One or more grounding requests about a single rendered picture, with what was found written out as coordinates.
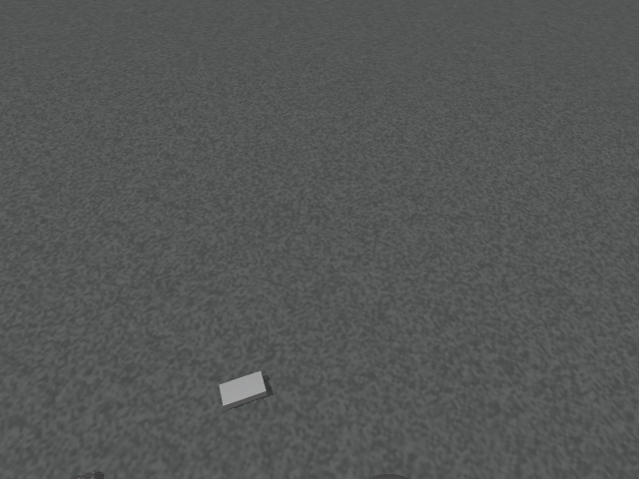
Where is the small box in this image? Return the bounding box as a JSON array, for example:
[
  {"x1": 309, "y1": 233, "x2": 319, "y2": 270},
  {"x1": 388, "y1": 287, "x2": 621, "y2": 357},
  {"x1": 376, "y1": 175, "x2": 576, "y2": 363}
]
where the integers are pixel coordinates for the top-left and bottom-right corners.
[{"x1": 219, "y1": 371, "x2": 267, "y2": 410}]

